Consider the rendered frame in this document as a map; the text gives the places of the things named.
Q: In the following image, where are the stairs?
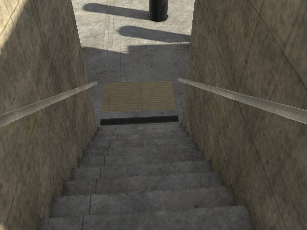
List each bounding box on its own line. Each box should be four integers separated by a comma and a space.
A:
37, 123, 254, 230

